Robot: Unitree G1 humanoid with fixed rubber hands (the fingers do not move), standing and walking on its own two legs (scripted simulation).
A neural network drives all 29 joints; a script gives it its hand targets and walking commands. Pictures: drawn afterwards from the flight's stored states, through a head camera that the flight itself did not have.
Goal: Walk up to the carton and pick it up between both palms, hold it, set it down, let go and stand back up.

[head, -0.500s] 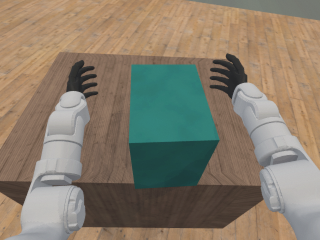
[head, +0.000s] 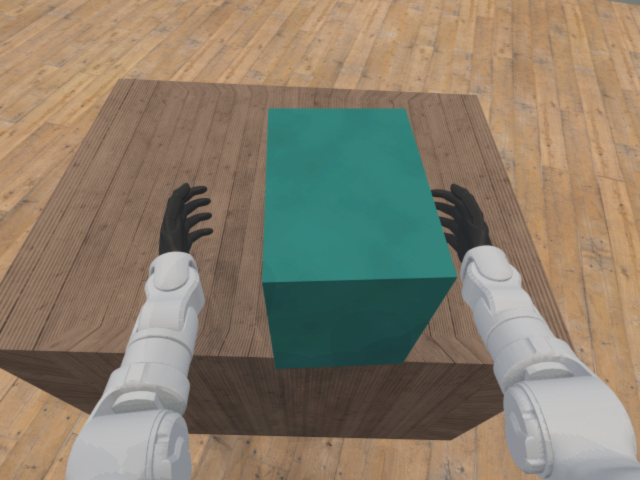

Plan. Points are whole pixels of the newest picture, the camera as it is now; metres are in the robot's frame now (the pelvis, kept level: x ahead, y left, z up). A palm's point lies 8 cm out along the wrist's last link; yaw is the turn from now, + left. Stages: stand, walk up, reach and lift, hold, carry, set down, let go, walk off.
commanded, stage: reach and lift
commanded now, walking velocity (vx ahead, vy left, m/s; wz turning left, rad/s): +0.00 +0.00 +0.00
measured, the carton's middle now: (338, 242) +0.46 +0.04 +0.00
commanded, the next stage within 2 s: none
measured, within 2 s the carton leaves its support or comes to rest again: neither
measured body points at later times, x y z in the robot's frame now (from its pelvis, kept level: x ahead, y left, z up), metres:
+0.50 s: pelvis +0.00 +0.01 +0.00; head +0.07 +0.04 +0.44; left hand +0.41 +0.23 +0.05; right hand +0.47 -0.10 +0.07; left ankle +0.03 +0.12 -0.74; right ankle -0.03 -0.07 -0.74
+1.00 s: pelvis +0.01 +0.01 +0.01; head +0.06 +0.02 +0.45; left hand +0.38 +0.20 +0.04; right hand +0.45 -0.08 +0.07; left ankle +0.03 +0.12 -0.74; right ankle -0.03 -0.07 -0.74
